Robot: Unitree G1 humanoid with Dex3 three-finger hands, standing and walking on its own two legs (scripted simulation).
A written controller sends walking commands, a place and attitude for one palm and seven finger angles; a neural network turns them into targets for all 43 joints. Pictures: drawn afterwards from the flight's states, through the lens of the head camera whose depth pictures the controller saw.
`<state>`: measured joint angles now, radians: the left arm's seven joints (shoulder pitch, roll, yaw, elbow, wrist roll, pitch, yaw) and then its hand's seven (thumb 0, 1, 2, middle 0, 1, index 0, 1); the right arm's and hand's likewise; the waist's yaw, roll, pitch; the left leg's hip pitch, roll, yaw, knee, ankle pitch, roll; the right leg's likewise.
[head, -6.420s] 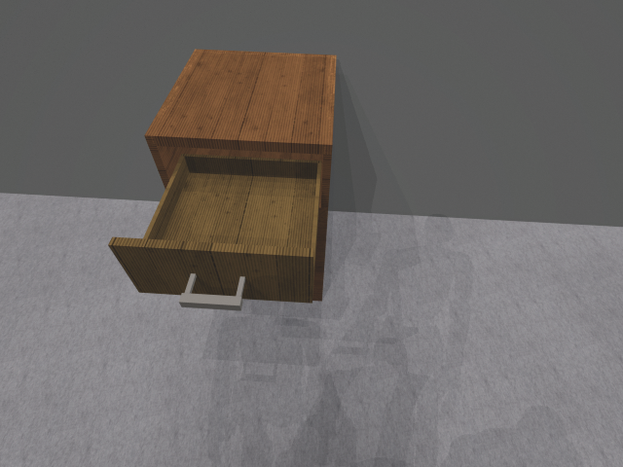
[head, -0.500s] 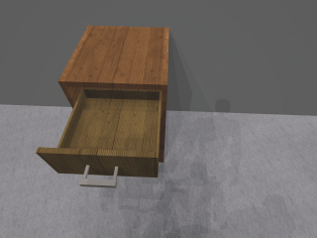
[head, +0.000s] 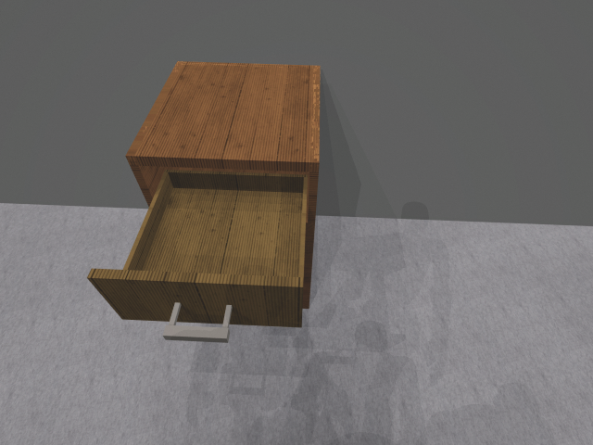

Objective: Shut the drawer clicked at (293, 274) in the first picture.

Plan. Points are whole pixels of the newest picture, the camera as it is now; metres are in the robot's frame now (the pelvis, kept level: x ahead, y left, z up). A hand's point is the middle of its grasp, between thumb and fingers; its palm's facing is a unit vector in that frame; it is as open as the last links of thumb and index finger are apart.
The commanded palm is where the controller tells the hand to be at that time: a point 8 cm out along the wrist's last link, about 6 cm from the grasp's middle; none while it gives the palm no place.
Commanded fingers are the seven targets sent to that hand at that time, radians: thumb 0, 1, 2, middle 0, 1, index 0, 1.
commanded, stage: look again from close up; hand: left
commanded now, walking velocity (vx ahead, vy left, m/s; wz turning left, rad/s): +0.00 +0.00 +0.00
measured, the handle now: (199, 322) +0.35 +0.21 -0.17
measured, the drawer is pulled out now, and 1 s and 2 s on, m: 0.30 0.30 0.30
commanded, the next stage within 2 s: shuffle to correct the standing spot in 0.62 s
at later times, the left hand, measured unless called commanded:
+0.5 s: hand out of the picture +0.01 +0.15 -0.17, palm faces +0.02 -0.98 -0.19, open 7.3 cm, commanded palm none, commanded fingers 0.00 0.90 0.90 -0.20 -0.30 -0.20 -0.30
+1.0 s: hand out of the picture -0.01 +0.14 -0.18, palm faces +0.06 -0.98 -0.17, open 7.4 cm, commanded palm none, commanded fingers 0.00 0.90 0.90 -0.20 -0.30 -0.20 -0.30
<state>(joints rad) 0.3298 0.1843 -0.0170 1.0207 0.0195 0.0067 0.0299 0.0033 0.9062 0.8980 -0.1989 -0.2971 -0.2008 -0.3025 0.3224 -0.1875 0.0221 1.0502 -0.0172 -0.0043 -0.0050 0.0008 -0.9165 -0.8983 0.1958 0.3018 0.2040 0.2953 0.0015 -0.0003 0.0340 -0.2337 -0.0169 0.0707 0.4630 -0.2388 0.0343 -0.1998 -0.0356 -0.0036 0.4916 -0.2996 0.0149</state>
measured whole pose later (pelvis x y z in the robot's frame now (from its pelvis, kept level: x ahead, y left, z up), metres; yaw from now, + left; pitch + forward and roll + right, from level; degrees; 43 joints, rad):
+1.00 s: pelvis +0.03 -0.02 +0.00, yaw +1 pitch +0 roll +0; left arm 0.37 0.14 -0.01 1.09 0.02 -0.02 0.03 0.00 0.91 0.90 -0.20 -0.30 -0.20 -0.30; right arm 0.34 -0.15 0.02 1.14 -0.02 0.00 -0.01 0.00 -0.91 -0.90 0.19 0.30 0.20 0.30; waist 0.02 0.00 0.02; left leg -0.20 0.02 0.04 0.50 -0.30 0.00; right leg -0.13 0.00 -0.03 0.47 -0.34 -0.02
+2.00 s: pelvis -0.02 -0.03 +0.00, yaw +1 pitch -1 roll +0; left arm 0.34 0.16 -0.02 1.05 0.01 -0.01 0.03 0.00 0.91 0.90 -0.20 -0.30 -0.20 -0.30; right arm 0.34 -0.16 0.02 1.08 -0.02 0.01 -0.01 0.00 -0.91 -0.90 0.19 0.30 0.20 0.30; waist -0.01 -0.01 0.03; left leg -0.25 0.03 0.03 0.49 -0.22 -0.01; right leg -0.20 0.01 -0.05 0.50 -0.28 -0.03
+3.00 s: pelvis -0.03 -0.03 -0.07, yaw +1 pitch +12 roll +1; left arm 0.41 0.11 0.04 0.17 -0.16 -0.57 -0.25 0.01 0.92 0.90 -0.41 -0.53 -0.41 -0.53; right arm 0.14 -0.24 -0.07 0.57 0.00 -0.27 0.02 0.01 -0.91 -0.90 0.20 0.30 0.20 0.30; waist -0.02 -0.06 -0.16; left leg -0.80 0.02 0.04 1.02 -0.43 -0.01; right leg -0.76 -0.02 -0.04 1.06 -0.51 -0.02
